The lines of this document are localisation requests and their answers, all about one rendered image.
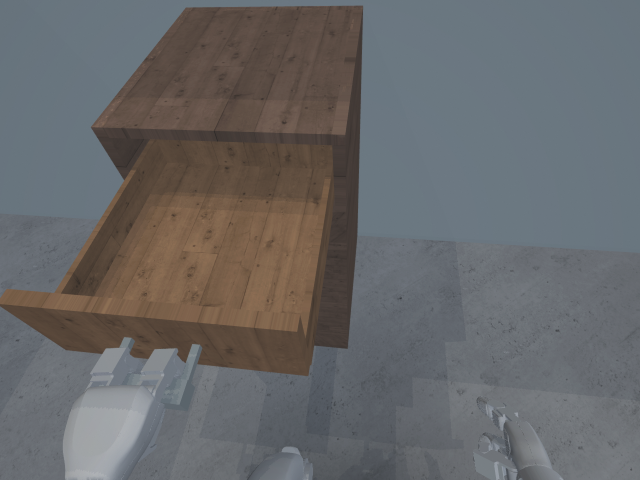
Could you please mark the left robot thigh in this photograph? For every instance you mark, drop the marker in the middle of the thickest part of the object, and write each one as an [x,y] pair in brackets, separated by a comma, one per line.
[283,466]

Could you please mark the left robot hand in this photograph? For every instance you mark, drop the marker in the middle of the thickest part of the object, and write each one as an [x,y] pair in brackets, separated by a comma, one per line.
[112,427]

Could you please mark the handle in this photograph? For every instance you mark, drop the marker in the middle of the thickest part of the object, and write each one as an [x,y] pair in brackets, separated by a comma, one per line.
[179,394]

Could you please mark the cabinet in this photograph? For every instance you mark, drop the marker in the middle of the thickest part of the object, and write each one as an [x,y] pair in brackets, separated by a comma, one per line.
[285,75]

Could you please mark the right robot hand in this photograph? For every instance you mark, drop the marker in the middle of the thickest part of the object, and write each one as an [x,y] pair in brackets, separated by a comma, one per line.
[499,459]

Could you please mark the robot left shin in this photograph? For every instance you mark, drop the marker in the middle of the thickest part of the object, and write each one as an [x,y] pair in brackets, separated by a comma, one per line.
[291,450]

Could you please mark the drawer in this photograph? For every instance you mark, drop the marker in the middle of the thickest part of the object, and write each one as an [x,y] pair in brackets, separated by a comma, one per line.
[220,244]

